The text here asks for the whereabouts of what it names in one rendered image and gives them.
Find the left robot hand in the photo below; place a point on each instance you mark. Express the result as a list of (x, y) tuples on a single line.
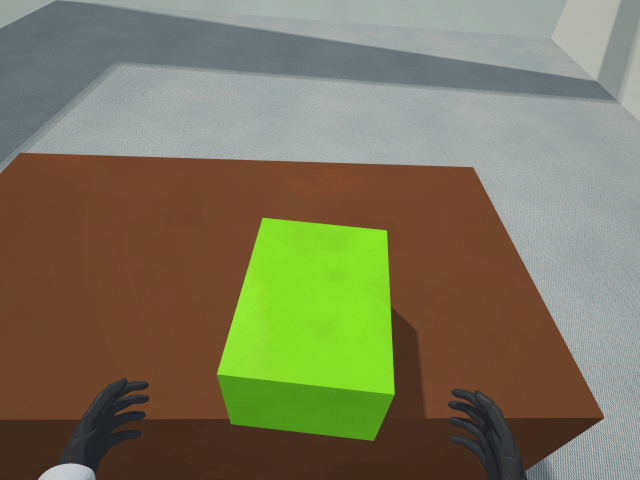
[(92, 437)]

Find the right robot hand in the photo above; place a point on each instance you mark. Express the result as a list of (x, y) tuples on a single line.
[(496, 448)]

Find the carton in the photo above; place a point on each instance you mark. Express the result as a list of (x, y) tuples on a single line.
[(310, 345)]

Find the pedestal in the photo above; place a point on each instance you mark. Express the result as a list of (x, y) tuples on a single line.
[(131, 267)]

